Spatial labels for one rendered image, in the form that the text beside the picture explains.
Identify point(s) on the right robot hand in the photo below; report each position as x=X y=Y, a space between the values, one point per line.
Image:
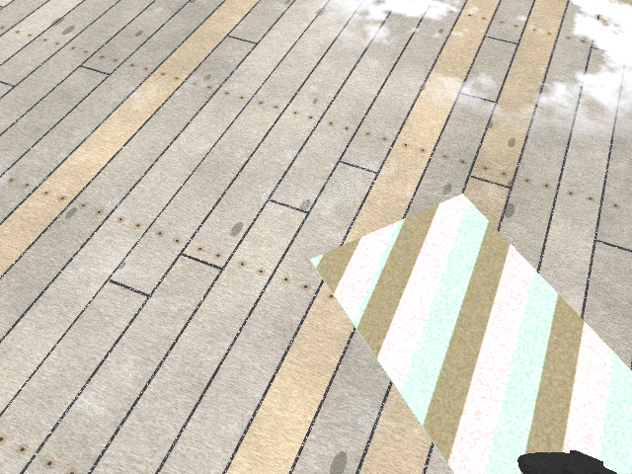
x=574 y=462

